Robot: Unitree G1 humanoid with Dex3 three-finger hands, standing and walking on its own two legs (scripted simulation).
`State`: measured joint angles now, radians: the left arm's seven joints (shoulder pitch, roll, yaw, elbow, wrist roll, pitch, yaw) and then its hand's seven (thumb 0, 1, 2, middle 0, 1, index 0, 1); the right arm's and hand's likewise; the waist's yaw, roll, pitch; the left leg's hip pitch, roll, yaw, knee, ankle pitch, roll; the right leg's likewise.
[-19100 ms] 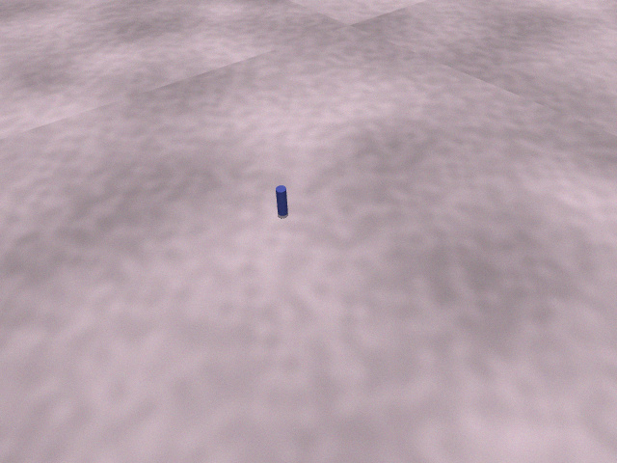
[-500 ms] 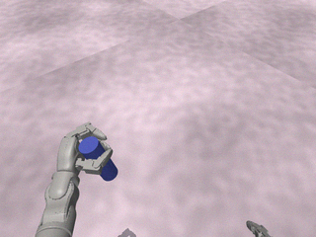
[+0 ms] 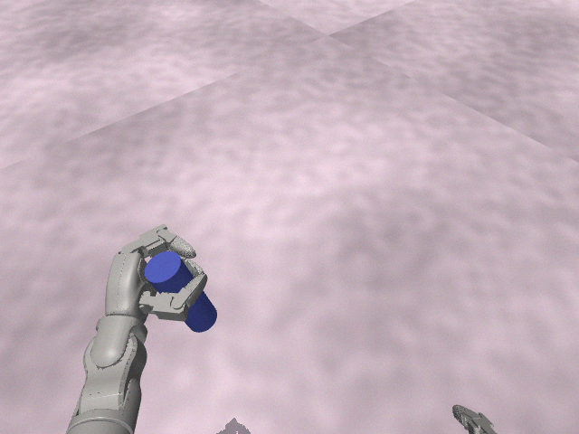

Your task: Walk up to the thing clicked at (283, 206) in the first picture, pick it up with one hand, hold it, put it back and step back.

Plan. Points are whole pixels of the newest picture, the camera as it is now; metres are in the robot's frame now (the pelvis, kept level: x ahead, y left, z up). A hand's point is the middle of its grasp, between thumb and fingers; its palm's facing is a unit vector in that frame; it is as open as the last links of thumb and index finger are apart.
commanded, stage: hold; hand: left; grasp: from the side
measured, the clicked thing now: (184, 294) +0.32 +0.17 +0.01
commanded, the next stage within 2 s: crouch in 0.44 s
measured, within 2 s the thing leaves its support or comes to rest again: neither
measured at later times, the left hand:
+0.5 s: hand (178, 273) +0.33 +0.17 +0.05, palm faces +0.02 -1.00 -0.02, open 6.8 cm
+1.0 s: hand (192, 301) +0.35 +0.18 -0.07, palm faces +0.05 -1.00 -0.01, open 6.8 cm
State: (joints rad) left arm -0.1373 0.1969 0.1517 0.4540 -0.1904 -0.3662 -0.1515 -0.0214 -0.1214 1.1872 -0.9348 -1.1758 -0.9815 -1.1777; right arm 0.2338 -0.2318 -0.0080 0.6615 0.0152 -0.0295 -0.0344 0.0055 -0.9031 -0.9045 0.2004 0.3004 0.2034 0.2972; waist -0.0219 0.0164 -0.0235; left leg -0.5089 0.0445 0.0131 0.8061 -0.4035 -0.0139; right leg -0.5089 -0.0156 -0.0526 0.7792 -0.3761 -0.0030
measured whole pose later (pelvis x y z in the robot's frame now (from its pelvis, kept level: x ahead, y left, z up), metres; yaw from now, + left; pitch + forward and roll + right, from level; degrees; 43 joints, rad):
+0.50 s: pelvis +0.00 +0.00 +0.00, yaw +0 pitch +6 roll -1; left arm -0.15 0.20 0.15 0.46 -0.19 -0.36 -0.15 -0.02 -0.12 1.19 -0.93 -1.18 -0.98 -1.18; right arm 0.23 -0.23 -0.01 0.67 0.01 -0.03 -0.03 0.01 -0.91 -0.91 0.20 0.30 0.20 0.30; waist -0.02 0.02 -0.03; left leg -0.51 0.04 0.01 0.82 -0.41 -0.01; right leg -0.51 -0.02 -0.05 0.78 -0.38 0.00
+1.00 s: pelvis -0.02 +0.00 -0.07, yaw +0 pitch +19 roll -1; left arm -0.35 0.24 0.23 0.82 -0.16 -0.62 -0.18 -0.02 -0.11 1.17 -0.93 -1.17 -0.98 -1.17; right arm 0.22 -0.26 -0.02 0.66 -0.03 -0.06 0.02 0.00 -0.87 -0.90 0.20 0.30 0.20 0.30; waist -0.06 -0.01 -0.11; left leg -1.01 0.05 -0.01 1.20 -0.53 -0.02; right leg -1.00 -0.02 -0.06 1.17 -0.50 -0.01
